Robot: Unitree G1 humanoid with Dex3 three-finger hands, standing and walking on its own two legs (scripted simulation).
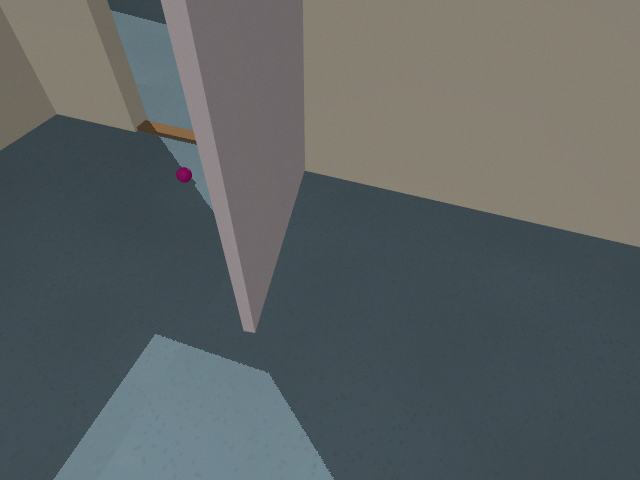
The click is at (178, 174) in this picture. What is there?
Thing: free ball
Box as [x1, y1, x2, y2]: [176, 167, 191, 181]
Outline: 178,169 176,172 176,176 179,180 187,181 190,179 191,173 187,168 182,167
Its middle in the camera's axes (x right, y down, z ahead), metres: -0.67 -0.32 +1.92
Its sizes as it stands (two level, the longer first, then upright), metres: 0.073 0.073 0.073
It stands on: the floor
